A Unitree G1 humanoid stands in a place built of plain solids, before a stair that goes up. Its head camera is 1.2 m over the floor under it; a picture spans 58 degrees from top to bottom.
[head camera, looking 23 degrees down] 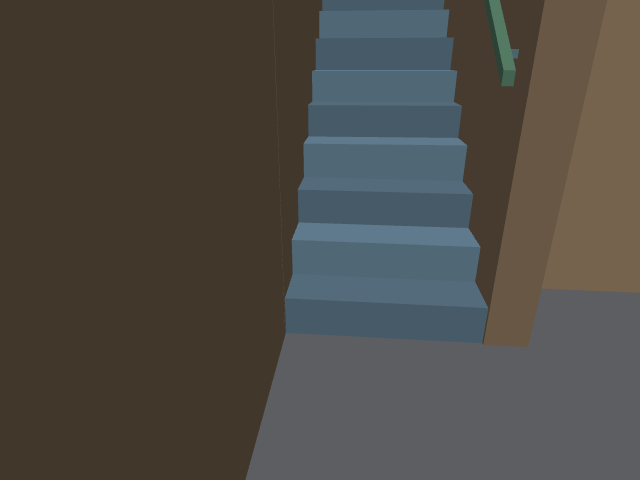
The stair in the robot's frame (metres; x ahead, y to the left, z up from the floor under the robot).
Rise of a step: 0.19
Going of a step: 0.25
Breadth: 0.90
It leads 5 degrees to the right of straight ahead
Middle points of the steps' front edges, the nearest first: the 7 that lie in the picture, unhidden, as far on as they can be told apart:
1.67 -0.29 0.19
1.91 -0.31 0.37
2.16 -0.33 0.55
2.41 -0.35 0.75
2.66 -0.38 0.93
2.90 -0.40 1.12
3.13 -0.42 1.31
